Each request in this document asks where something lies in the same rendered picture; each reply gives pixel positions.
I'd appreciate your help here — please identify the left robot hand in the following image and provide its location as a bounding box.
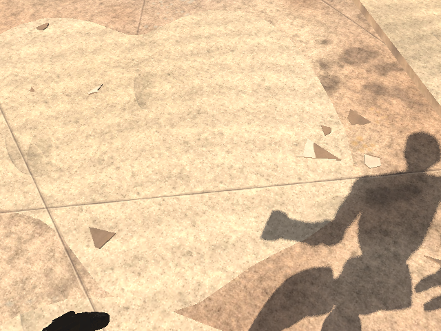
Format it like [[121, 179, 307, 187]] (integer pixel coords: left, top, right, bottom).
[[42, 311, 110, 331]]

